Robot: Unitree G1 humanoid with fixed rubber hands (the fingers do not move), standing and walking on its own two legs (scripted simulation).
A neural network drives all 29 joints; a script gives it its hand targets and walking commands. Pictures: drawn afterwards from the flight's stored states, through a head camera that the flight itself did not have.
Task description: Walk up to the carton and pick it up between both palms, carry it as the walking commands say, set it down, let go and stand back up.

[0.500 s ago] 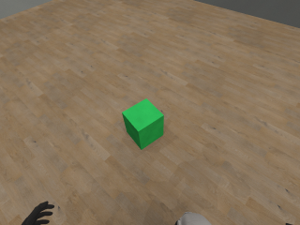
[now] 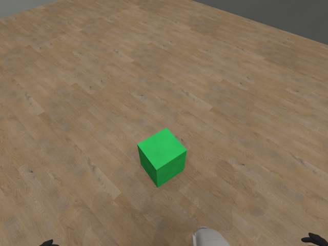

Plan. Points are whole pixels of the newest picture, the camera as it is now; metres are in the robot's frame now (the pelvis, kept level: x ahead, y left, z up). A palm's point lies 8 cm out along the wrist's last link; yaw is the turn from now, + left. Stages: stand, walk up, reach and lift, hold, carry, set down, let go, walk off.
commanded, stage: walk up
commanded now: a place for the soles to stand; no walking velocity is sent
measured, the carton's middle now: (161, 157) +0.68 +0.01 -0.63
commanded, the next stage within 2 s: none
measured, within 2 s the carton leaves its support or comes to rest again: neither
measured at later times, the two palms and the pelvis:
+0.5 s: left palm (48, 226) +0.19 +0.31 -0.09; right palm (299, 218) +0.18 -0.33 -0.09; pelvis +0.06 -0.01 +0.00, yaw +0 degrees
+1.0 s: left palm (63, 195) +0.26 +0.28 -0.06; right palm out of the picture +0.14 -0.45 -0.06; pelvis +0.10 -0.08 +0.00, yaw +7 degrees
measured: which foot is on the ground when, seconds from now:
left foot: down 0.00-1.00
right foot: up 0.00-0.06, down 0.08-0.74, up 0.76-1.00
